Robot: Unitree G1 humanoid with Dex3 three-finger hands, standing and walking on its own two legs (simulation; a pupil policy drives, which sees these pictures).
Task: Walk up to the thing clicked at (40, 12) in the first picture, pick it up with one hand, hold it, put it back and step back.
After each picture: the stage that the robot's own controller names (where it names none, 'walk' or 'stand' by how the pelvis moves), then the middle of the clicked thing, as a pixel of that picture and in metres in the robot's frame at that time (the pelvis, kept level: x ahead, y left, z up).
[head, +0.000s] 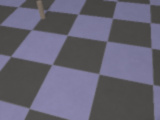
stand; (41, 10) +2.06 +0.61 -0.65
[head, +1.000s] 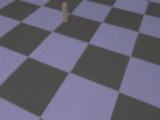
walk; (64, 12) +1.97 +0.27 -0.62
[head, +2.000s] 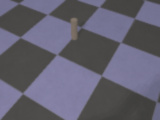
walk; (74, 29) +1.39 +0.11 -0.64
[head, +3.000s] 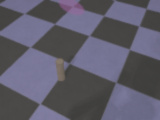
walk; (60, 70) +0.92 +0.19 -0.65
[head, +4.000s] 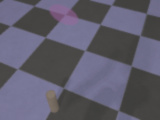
walk; (52, 102) +0.59 +0.22 -0.65
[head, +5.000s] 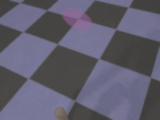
stand; (62, 118) +0.45 +0.20 -0.63
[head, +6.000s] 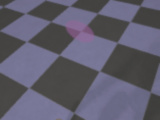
stand; out of the picture +0.43 +0.21 -0.66
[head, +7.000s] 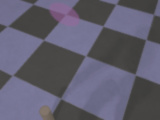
stand; (47, 116) +0.44 +0.25 -0.64
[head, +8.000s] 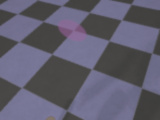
stand; out of the picture +0.44 +0.26 -0.66
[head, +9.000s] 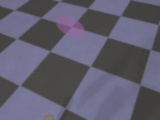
stand; out of the picture +0.44 +0.27 -0.66
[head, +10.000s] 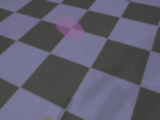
stand; out of the picture +0.43 +0.27 -0.66
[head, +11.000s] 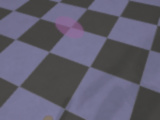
stand; out of the picture +0.43 +0.27 -0.66
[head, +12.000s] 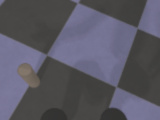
go down; (30, 76) +0.47 +0.27 -0.44
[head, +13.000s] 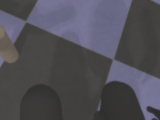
go down; (4, 46) +0.49 +0.32 -0.26
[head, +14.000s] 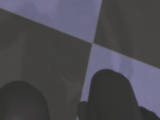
close in; out of the picture +0.47 +0.35 -0.19
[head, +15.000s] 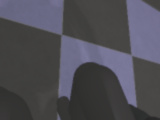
close; out of the picture +0.45 +0.38 -0.16
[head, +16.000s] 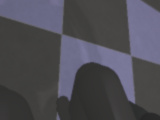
lift; out of the picture +0.43 +0.37 -0.16
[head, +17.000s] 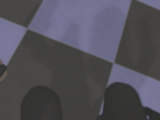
lift; out of the picture +0.36 +0.31 -0.02
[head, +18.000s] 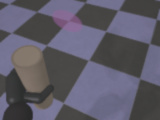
hold; (36, 82) +0.33 +0.17 +0.09
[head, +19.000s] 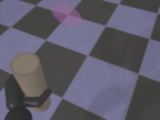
hold; (35, 87) +0.32 +0.18 +0.05
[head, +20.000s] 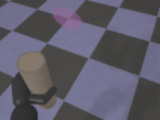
crouch; (40, 85) +0.33 +0.16 +0.05
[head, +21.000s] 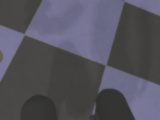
crouch; out of the picture +0.46 +0.30 -0.05
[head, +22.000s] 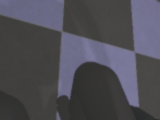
lower; out of the picture +0.44 +0.35 -0.17
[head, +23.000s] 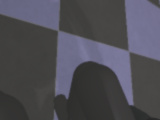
lower; out of the picture +0.44 +0.38 -0.17
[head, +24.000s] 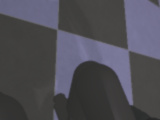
lower; out of the picture +0.45 +0.38 -0.17
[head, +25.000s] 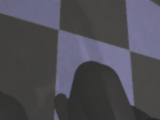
lower; out of the picture +0.45 +0.38 -0.17
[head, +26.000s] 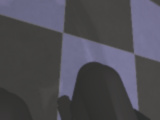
loosen; out of the picture +0.45 +0.34 -0.16
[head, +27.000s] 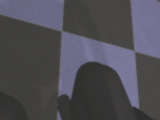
withdraw; out of the picture +0.45 +0.35 -0.17
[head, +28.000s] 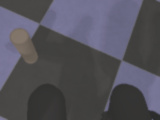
walk; (26, 48) +0.50 +0.28 -0.28
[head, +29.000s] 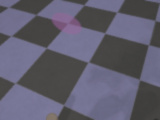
stand; out of the picture +0.44 +0.22 -0.59
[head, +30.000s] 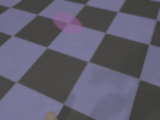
stand; out of the picture +0.45 +0.24 -0.60
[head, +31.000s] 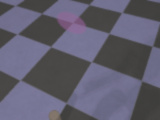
stand; out of the picture +0.45 +0.23 -0.62
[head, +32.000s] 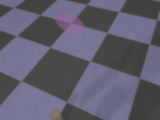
walk; out of the picture +0.47 +0.23 -0.65
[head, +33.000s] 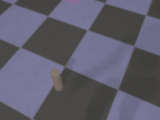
walk; (57, 80) +0.65 +0.23 -0.64
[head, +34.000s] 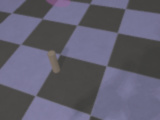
walk; (54, 62) +0.95 +0.37 -0.64
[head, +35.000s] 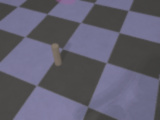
stand; (56, 55) +1.07 +0.28 -0.65
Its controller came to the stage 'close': yes
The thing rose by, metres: 0.68
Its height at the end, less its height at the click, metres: +0.00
